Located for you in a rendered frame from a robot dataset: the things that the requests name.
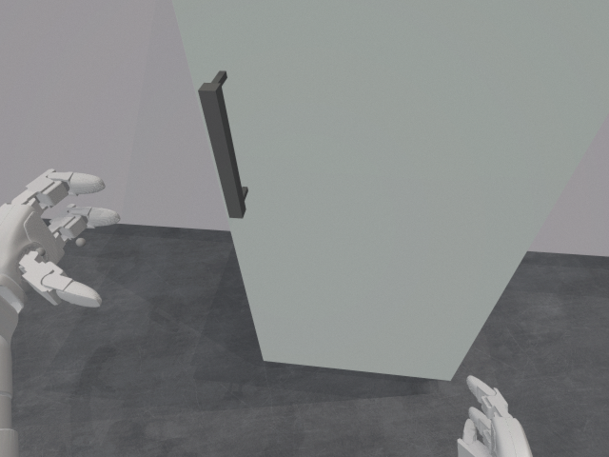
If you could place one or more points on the fridge door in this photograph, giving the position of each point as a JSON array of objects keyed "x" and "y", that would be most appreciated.
[{"x": 400, "y": 157}]

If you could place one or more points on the handle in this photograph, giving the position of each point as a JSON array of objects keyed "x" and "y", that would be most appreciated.
[{"x": 214, "y": 108}]

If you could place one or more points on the robot left hand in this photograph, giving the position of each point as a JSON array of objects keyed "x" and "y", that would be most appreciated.
[{"x": 22, "y": 231}]

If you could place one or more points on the robot right hand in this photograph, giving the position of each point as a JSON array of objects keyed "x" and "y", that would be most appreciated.
[{"x": 503, "y": 435}]

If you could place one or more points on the left robot forearm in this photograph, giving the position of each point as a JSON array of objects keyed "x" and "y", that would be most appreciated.
[{"x": 12, "y": 301}]

